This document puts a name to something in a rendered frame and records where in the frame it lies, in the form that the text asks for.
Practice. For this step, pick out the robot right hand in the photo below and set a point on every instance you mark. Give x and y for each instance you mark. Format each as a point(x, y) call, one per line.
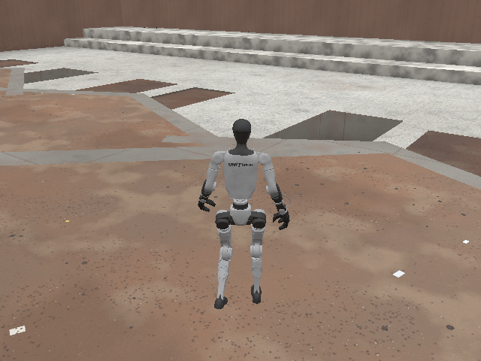
point(283, 218)

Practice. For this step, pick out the right robot upper arm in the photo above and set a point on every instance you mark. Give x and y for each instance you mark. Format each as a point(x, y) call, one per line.
point(268, 171)

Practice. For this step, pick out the robot left thigh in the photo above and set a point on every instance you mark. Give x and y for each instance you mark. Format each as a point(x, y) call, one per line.
point(223, 224)

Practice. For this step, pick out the right robot forearm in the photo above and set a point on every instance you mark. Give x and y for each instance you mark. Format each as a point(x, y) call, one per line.
point(278, 201)

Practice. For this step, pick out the left robot foot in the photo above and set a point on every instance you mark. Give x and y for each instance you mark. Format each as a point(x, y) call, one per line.
point(219, 303)

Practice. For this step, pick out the left robot upper arm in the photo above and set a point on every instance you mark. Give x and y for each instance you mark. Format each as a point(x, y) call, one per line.
point(217, 158)

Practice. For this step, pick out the robot left hand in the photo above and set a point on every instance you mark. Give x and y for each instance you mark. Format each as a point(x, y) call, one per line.
point(202, 207)

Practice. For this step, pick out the left robot forearm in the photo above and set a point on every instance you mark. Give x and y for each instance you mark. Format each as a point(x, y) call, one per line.
point(204, 194)

